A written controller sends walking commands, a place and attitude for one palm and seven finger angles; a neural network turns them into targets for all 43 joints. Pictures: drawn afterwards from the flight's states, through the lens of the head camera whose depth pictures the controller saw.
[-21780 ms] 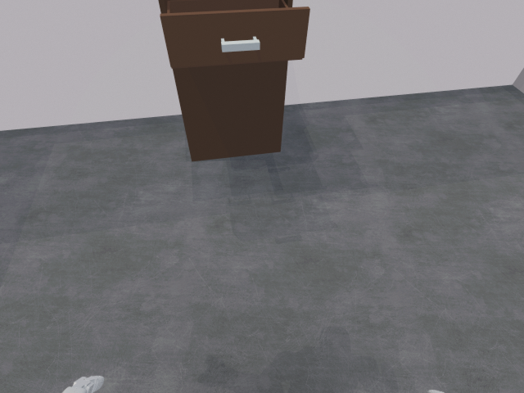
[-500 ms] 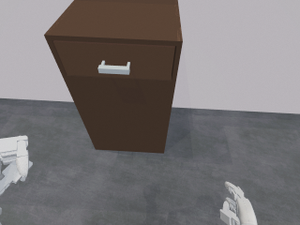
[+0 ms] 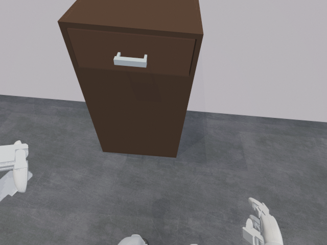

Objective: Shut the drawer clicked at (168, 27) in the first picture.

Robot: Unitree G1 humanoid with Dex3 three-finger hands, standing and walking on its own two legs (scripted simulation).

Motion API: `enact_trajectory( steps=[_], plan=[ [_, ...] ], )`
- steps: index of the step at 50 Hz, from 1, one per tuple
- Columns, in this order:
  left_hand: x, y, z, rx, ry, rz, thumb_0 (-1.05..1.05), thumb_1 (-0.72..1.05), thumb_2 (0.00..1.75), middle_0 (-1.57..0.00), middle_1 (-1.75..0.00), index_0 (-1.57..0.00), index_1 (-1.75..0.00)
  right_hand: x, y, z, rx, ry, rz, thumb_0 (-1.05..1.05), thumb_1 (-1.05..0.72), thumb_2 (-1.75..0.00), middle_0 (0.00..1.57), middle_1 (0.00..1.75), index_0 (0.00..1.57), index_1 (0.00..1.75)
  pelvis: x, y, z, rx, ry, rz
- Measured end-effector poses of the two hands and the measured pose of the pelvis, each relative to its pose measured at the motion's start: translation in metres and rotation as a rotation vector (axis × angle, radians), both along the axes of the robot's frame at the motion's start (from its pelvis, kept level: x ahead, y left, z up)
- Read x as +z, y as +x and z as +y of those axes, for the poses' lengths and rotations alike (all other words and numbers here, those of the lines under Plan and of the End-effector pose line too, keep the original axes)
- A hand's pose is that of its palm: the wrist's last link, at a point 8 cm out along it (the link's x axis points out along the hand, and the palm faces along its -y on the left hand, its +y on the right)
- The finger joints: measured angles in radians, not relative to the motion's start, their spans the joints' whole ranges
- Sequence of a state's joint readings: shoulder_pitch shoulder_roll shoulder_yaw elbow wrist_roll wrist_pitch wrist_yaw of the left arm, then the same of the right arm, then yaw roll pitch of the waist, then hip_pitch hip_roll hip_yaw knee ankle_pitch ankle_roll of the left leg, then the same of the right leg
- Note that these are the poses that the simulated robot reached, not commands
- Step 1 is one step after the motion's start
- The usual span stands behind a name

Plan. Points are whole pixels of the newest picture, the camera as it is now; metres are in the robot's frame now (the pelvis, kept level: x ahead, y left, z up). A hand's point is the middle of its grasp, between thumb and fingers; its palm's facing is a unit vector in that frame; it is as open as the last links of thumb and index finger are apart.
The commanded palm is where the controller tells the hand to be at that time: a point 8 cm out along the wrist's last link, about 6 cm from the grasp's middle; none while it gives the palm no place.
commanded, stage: step back with the hand held close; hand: left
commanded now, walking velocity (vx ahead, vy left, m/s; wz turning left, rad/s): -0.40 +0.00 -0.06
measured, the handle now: (131, 58) +0.74 +0.15 +0.03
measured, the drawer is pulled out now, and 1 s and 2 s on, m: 0.00 0.00 0.00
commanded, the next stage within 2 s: stop stepping back and stand still in 0.18 s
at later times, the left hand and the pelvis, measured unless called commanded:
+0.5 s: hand (4, 226) +0.12 +0.22 +0.18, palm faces +0.21 -0.86 -0.46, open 3.2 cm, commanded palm +0.06 +0.27 +0.19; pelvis -0.10 +0.01 +0.01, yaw -5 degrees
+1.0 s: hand out of the picture +0.06 +0.22 +0.19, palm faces +0.25 -0.83 -0.49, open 3.2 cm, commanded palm +0.02 +0.27 +0.19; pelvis -0.14 +0.01 +0.01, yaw -6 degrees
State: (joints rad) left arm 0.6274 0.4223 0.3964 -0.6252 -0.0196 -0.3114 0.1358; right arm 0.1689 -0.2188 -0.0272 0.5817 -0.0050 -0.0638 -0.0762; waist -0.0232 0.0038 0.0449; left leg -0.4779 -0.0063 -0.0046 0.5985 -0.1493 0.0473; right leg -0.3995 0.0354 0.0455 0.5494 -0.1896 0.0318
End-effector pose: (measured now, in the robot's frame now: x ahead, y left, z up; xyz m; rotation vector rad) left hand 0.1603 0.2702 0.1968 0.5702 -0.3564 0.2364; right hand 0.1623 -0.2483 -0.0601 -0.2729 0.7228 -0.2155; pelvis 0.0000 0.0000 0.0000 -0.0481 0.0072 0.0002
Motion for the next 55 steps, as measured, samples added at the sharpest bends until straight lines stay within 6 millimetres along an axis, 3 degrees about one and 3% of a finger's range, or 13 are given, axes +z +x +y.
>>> enact_trajectory(
  steps=[6,12,17,22,26,30,34,39,42,46,51,55],
  plan=[
    [0.008,-0.025,0.020,0.064,0.007,-0.020,0.01,0.88,0.89,-1.41,-1.60,-1.41,-1.60,0.006,-0.024,0.016,0.027,0.018,-0.008,0.01,-0.90,-0.90,0.20,0.30,0.20,0.30,0.008,-0.019,0.002,0.025,-0.047,0.014],
    [0.002,-0.052,0.006,0.049,-0.045,-0.026,0.01,0.89,0.90,-1.41,-1.60,-1.41,-1.60,-0.001,-0.042,0.027,0.087,0.057,-0.012,0.01,-0.90,-0.90,0.20,0.30,0.20,0.30,0.003,-0.045,-0.005,-0.054,0.007,0.066],
    [-0.002,-0.048,-0.005,-0.048,-0.079,-0.027,0.01,0.88,0.90,-1.41,-1.60,-1.41,-1.60,-0.007,-0.072,0.026,0.031,0.048,0.020,0.01,-0.90,-0.90,0.20,0.30,0.20,0.30,0.004,-0.061,0.003,-0.086,-0.007,0.033],
    [-0.003,-0.049,-0.001,-0.091,-0.073,0.023,0.01,0.88,0.90,-1.41,-1.60,-1.41,-1.60,0.008,-0.107,0.021,-0.040,0.038,-0.024,0.01,-0.90,-0.90,0.20,0.30,0.20,0.30,0.009,-0.083,0.007,-0.088,0.014,0.005],
    [0.005,-0.075,-0.003,-0.091,-0.028,0.075,0.01,0.89,0.90,-1.41,-1.60,-1.41,-1.60,0.019,-0.134,0.015,-0.057,0.036,-0.051,0.01,-0.90,-0.90,0.20,0.30,0.20,0.30,0.014,-0.100,0.005,-0.083,0.017,0.000],
    [0.010,-0.108,0.001,-0.070,-0.013,0.085,0.01,0.88,0.89,-1.41,-1.60,-1.41,-1.60,0.014,-0.159,0.005,-0.068,0.008,0.004,0.01,-0.90,-0.90,0.20,0.30,0.20,0.30,0.015,-0.113,0.010,-0.100,0.025,-0.012],
    [0.001,-0.117,0.019,0.008,-0.089,0.019,0.01,0.88,0.89,-1.41,-1.60,-1.41,-1.60,0.007,-0.180,0.000,-0.105,-0.031,0.039,0.01,-0.90,-0.90,0.20,0.30,0.20,0.30,0.012,-0.116,0.020,-0.137,0.025,-0.016],
    [-0.018,-0.102,0.026,0.033,-0.175,-0.006,0.01,0.89,0.90,-1.41,-1.60,-1.41,-1.60,-0.002,-0.195,0.011,-0.133,-0.021,0.009,0.01,-0.90,-0.90,0.20,0.30,0.20,0.30,0.003,-0.132,0.028,-0.109,0.034,-0.051],
    [-0.012,-0.103,0.013,-0.014,-0.142,0.026,0.01,0.89,0.90,-1.41,-1.60,-1.41,-1.60,0.002,-0.201,0.027,-0.119,0.045,-0.018,0.01,-0.90,-0.90,0.20,0.30,0.20,0.30,0.009,-0.137,0.022,-0.105,0.044,-0.055],
    [0.006,-0.120,-0.007,-0.080,-0.031,0.037,0.01,0.89,0.90,-1.41,-1.60,-1.41,-1.60,-0.003,-0.204,0.039,-0.079,0.108,-0.016,0.01,-0.90,-0.90,0.20,0.30,0.20,0.30,0.010,-0.139,0.012,-0.111,0.044,-0.037],
    [0.013,-0.133,-0.002,-0.033,-0.010,0.028,0.01,0.88,0.89,-1.41,-1.60,-1.41,-1.60,-0.016,-0.203,0.032,-0.052,0.111,0.067,0.01,-0.90,-0.90,0.21,0.30,0.20,0.30,0.011,-0.141,0.010,-0.098,0.049,-0.030],
    [0.003,-0.132,0.012,0.056,-0.070,0.040,0.01,0.88,0.90,-1.41,-1.60,-1.41,-1.60,-0.015,-0.198,0.020,-0.057,0.069,0.081,0.01,-0.90,-0.90,0.21,0.30,0.20,0.30,0.012,-0.134,0.012,-0.081,0.051,-0.025]
  ],
)
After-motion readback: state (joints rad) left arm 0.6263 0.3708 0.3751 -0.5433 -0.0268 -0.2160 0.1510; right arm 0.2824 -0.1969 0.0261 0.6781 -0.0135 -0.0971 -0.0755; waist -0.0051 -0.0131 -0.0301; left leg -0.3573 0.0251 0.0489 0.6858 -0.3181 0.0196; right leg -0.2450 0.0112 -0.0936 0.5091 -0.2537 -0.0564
